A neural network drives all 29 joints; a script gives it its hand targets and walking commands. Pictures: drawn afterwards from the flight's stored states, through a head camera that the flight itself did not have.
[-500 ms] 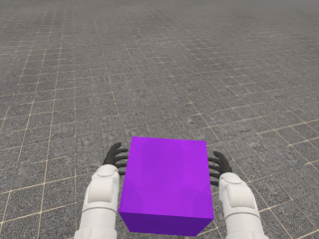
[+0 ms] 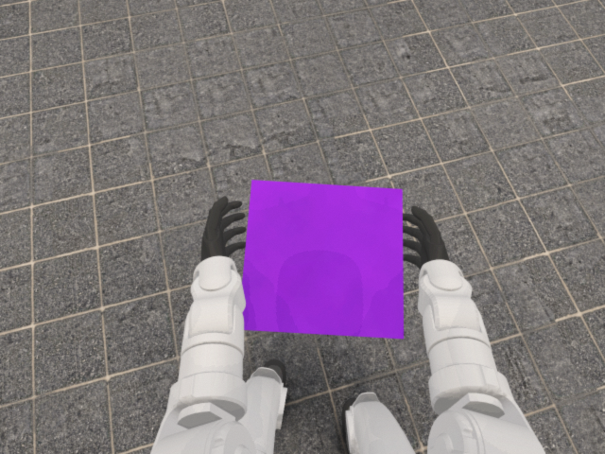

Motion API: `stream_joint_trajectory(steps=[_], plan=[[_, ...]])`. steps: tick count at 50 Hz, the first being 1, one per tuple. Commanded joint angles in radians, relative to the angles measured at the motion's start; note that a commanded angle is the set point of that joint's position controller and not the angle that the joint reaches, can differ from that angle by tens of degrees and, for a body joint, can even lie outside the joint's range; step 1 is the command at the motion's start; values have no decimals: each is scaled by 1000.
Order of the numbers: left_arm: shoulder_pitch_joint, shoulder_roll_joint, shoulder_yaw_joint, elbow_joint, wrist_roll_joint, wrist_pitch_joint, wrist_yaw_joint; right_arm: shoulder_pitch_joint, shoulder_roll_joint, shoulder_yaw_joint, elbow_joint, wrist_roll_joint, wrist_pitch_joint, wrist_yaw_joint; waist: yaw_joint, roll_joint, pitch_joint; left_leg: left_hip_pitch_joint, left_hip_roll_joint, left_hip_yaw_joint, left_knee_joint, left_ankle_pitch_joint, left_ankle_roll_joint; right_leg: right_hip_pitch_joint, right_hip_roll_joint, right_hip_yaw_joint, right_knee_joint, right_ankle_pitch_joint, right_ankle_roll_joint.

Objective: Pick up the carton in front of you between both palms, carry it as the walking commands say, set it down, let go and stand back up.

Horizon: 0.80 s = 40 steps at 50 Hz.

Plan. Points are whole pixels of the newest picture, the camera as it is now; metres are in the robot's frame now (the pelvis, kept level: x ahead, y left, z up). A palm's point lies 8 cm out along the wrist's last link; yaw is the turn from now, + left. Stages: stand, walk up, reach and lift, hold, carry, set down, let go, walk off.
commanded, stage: set down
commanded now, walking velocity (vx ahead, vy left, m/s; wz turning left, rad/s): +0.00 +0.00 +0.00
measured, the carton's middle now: (318, 267) +0.38 +0.02 -0.18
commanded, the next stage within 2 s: none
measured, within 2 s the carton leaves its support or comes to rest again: rests again in 1.84 s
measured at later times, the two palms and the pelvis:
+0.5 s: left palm (233, 264) +0.38 +0.16 -0.21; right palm (396, 251) +0.43 -0.13 -0.22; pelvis -0.02 -0.03 -0.13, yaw -1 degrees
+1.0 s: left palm (242, 282) +0.39 +0.17 -0.37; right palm (371, 253) +0.48 -0.11 -0.38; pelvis -0.05 -0.02 -0.25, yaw -3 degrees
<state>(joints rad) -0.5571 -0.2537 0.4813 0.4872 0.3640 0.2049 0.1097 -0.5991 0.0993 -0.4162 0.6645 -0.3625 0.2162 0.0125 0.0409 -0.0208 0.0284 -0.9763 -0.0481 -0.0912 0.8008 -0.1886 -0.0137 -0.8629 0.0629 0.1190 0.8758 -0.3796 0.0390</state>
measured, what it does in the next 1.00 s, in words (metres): lowers itself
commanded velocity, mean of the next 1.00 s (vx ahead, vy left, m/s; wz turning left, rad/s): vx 0.00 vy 0.00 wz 0.00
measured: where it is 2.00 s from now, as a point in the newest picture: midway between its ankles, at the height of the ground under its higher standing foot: (311, 435)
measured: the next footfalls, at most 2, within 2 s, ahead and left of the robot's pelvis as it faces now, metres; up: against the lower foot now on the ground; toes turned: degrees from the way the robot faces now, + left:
none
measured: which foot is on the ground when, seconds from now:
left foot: down 0.00-1.00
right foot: down 0.00-1.00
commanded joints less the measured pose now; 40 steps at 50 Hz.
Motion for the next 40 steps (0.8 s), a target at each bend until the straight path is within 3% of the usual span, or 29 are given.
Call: stream_joint_trajectory(steps=[1, 4, 6, 11, 17, 26, 40], plan=[[-458, -842, -585, 91, -133, -66, -214, -592, 797, 567, -75, 196, -140, 215, 2, -18, -952, 680, -58, 38, 170, 464, -22, -205, 104, -93, -3, 241, -26], [-491, -844, -673, 21, -172, -60, -226, -636, 843, 669, -133, 261, -128, 205, 31, -34, -1143, 568, -73, 71, 254, 451, -27, -226, 105, -95, 78, 289, -7], [-494, -829, -692, 13, -183, -38, -239, -639, 860, 693, -129, 281, -100, 201, 52, -46, -1158, 444, -82, 95, 287, 366, -33, -242, 105, -89, 115, 267, 1], [-515, -800, -625, 84, -167, 33, -281, -663, 879, 651, -26, 261, -26, 201, 83, -75, -1020, 145, -87, 136, 343, 123, -29, -326, 104, -84, 159, 105, 5], [-587, -799, -540, 160, -167, 55, -296, -732, 852, 570, 58, 241, -20, 186, 74, -69, -1005, -9, -90, 143, 434, 110, -34, -454, 105, -96, 240, 95, -1], [-657, -758, -491, 181, -178, 8, -239, -831, 765, 545, 107, 253, -76, 153, 78, -56, -1100, -150, -94, 141, 582, 159, -53, -624, 120, -118, 413, 110, -10], [-864, -693, -533, 94, -259, -21, -144, -1032, 653, 587, 157, 327, -90, 146, 101, -53, -1206, -217, -96, 156, 782, 99, -76, -852, 139, -163, 662, -5, -25]])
